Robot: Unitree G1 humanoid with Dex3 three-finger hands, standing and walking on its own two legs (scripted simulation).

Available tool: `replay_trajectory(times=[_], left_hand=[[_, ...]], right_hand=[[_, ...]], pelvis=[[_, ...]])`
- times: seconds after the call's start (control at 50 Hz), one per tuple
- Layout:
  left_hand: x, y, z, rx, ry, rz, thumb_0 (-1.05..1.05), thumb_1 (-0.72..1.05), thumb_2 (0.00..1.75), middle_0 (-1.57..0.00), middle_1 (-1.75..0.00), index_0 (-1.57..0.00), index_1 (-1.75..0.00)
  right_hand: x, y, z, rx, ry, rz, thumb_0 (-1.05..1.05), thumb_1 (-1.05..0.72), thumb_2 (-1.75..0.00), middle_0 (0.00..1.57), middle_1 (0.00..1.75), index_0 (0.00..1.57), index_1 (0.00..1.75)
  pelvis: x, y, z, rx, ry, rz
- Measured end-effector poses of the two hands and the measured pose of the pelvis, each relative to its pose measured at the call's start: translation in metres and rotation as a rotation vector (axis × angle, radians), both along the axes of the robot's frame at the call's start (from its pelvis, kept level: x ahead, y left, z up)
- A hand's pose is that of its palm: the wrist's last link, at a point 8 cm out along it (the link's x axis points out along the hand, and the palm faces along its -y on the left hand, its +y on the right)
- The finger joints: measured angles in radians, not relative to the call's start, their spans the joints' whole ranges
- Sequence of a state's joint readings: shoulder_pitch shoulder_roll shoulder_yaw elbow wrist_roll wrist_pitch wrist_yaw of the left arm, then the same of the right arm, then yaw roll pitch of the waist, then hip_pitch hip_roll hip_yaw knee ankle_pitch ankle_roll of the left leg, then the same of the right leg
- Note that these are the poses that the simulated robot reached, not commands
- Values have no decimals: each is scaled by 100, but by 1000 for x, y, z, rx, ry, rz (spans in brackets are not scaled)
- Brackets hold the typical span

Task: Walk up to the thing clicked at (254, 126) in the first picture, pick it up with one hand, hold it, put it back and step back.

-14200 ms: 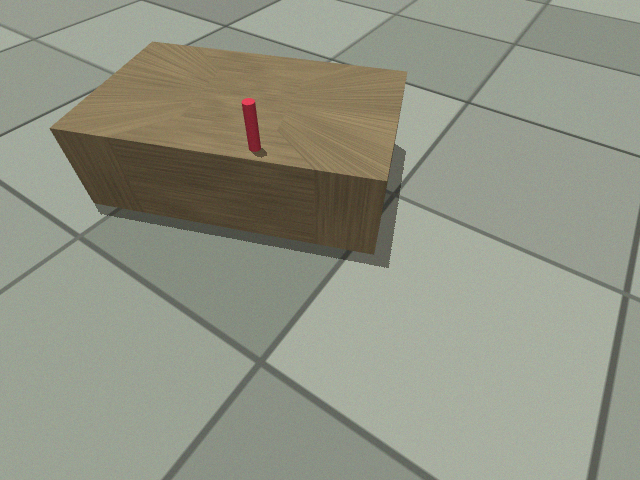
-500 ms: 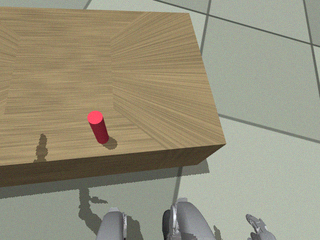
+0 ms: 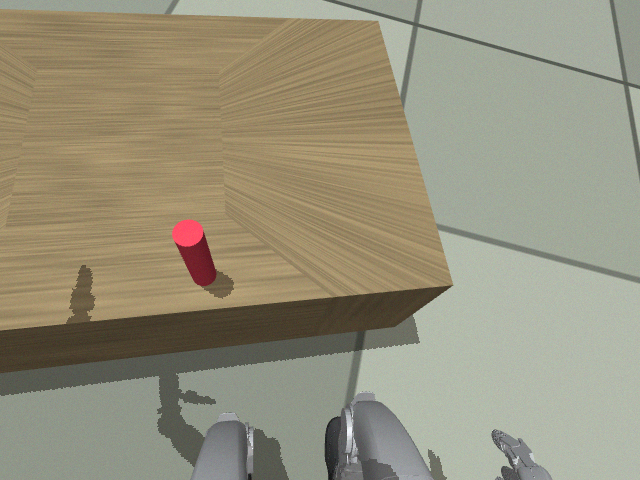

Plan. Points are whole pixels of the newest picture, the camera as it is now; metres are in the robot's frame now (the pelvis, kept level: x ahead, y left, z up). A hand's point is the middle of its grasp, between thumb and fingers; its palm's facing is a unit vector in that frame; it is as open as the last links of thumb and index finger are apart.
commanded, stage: go down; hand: left
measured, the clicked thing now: (197, 256) +0.45 +0.16 -0.20
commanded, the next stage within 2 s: approach in 0.06 s
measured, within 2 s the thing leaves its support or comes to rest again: neither
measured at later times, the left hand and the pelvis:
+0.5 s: hand (5, 225) +0.41 +0.33 -0.01, palm faces +0.05 -1.00 +0.04, open 17.6 cm; pelvis -0.01 +0.00 -0.04, yaw +0 degrees
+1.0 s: hand (167, 275) +0.42 +0.21 -0.21, palm faces -0.03 -1.00 +0.06, open 17.5 cm; pelvis -0.06 +0.00 -0.20, yaw +0 degrees
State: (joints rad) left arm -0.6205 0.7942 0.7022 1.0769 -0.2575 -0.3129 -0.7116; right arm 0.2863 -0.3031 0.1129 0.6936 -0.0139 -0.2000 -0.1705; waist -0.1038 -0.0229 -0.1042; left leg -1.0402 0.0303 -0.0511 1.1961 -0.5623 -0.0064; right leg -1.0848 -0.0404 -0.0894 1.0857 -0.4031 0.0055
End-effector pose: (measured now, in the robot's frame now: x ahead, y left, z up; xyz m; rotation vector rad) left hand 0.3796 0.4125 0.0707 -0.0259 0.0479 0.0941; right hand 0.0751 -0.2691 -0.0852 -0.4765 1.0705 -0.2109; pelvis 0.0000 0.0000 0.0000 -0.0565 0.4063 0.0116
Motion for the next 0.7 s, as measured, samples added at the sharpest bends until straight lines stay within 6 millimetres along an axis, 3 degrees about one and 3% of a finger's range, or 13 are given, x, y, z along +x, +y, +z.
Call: replay_trajectory(times=[0.26, 0.36, 0.42, 0.5, 0.7], left_hand=[[5, -3, 2, 3, -2, 0, -1, -40, 3, -4, -3, -4, -2], [6, -6, -14, 5, 32, -10, -1, -48, 2, -5, -4, -5, -2], [7, -12, -35, -6, 39, -19, -1, -52, 1, -5, -4, -5, -2], [11, -26, -78, -24, 45, -42, -1, -56, 0, -5, -4, -6, -2], [20, -69, -193, -30, 16, -85, -1, -57, 2, -3, -6, -4, -5]], right_hand=[[-1, -4, -2, 0, -4, 5, 1, -90, -90, 21, 30, 20, 30], [-3, -6, -7, 0, 3, 14, 1, -88, -89, 21, 30, 20, 30], [-5, -7, -15, 0, 14, 25, 1, -88, -89, 21, 30, 20, 30], [-8, -10, -35, -5, 36, 44, 1, -87, -89, 21, 30, 20, 30], [-19, -9, -118, 8, 93, 56, 1, -89, -89, 21, 30, 20, 30]], pelvis=[[-4, -4, -2, 3, 3, 0], [-6, -5, -8, 3, 19, -1], [-9, -5, -17, 2, 40, -1], [-13, -4, -37, 0, 85, -1], [-28, -3, -114, -5, 180, -8]])
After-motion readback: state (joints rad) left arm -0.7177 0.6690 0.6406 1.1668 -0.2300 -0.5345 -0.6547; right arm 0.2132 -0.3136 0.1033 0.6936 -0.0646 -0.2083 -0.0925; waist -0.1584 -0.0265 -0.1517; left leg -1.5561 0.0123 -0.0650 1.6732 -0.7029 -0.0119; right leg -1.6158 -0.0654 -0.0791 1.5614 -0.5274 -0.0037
